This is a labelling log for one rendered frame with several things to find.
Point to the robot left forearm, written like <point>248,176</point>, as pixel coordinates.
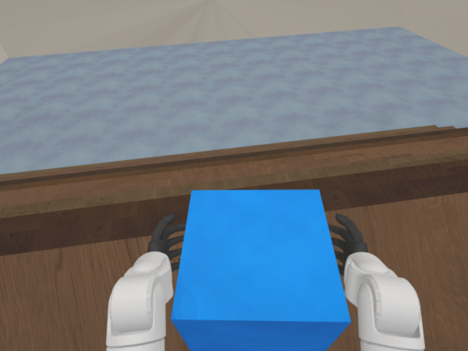
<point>136,319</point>

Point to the carton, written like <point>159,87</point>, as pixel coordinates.
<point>258,272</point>

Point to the robot right forearm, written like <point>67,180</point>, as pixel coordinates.
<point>389,315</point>

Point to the robot left hand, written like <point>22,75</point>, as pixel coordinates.
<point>160,242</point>

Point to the robot right hand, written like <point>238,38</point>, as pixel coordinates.
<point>353,240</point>

